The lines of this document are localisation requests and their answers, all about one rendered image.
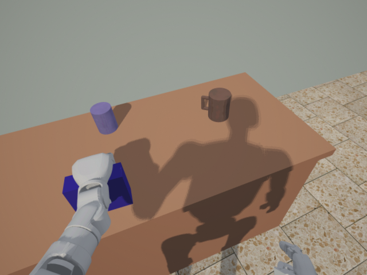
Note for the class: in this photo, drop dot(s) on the robot right hand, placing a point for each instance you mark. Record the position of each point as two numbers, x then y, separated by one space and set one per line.
302 264

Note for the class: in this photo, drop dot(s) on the left robot forearm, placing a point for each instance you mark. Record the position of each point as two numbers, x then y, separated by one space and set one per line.
71 254

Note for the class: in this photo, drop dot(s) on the sponge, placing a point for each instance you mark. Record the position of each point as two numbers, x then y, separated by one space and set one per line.
119 189

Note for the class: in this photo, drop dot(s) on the robot left hand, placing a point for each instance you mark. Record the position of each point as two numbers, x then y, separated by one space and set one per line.
98 166

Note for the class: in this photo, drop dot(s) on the table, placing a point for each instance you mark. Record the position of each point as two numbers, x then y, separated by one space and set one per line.
198 186

